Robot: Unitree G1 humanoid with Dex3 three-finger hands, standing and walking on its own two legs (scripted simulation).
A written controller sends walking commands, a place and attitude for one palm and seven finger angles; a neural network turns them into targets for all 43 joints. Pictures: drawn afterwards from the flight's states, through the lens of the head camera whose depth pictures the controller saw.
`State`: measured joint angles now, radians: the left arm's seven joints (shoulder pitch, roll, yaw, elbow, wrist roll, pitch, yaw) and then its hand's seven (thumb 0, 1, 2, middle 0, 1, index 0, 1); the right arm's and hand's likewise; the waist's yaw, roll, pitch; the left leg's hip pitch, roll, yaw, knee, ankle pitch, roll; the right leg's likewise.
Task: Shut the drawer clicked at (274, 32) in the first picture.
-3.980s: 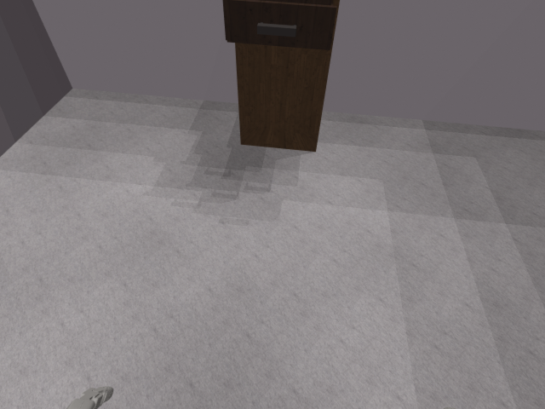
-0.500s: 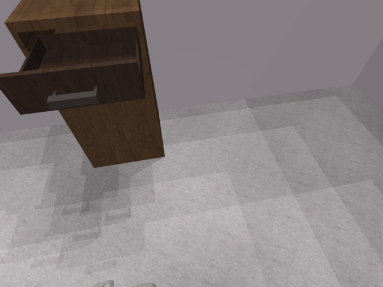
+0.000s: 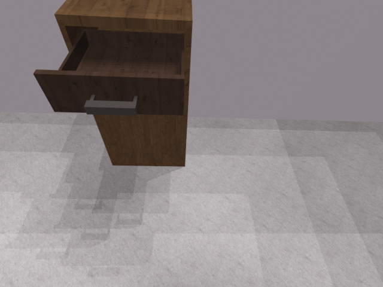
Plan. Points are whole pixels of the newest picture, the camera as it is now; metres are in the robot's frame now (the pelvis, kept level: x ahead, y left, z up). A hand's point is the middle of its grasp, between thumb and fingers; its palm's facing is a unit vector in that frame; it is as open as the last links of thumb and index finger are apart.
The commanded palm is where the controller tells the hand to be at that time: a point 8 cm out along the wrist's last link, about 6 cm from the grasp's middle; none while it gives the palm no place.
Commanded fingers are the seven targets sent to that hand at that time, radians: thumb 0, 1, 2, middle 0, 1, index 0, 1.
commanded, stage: take the last steps up to it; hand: left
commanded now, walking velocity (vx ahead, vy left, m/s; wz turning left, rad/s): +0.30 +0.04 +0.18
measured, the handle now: (113, 102) +0.56 +0.28 +0.02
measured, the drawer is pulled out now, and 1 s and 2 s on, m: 0.27 0.27 0.27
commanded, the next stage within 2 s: come to a stop and stand still in 0.88 s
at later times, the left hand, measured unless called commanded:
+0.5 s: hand out of the picture -0.01 +0.16 -0.17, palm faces +0.23 -0.96 -0.15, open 7.4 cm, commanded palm none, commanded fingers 0.00 0.90 0.90 -0.20 -0.30 -0.20 -0.30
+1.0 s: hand (122, 211) +0.32 +0.22 -0.16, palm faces +0.10 -0.97 -0.23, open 7.3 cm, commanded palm none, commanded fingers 0.00 0.90 0.90 -0.20 -0.30 -0.20 -0.30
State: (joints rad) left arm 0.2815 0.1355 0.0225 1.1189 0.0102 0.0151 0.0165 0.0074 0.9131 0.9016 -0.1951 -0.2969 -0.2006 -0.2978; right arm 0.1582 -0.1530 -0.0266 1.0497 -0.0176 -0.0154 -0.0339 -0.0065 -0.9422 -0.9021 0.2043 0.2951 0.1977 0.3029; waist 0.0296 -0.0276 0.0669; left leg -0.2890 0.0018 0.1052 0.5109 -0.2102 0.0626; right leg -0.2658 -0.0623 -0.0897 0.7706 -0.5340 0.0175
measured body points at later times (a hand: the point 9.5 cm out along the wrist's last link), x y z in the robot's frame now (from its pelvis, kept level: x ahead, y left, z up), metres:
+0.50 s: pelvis +0.09 +0.02 +0.00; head +0.12 +0.03 +0.45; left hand -0.02 +0.21 -0.15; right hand +0.17 -0.21 -0.15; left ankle +0.15 +0.15 -0.72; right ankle +0.00 -0.14 -0.74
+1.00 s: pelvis +0.23 +0.03 -0.01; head +0.24 +0.00 +0.44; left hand +0.31 +0.27 -0.14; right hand +0.21 -0.18 -0.18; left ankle +0.17 +0.15 -0.71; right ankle +0.29 -0.05 -0.74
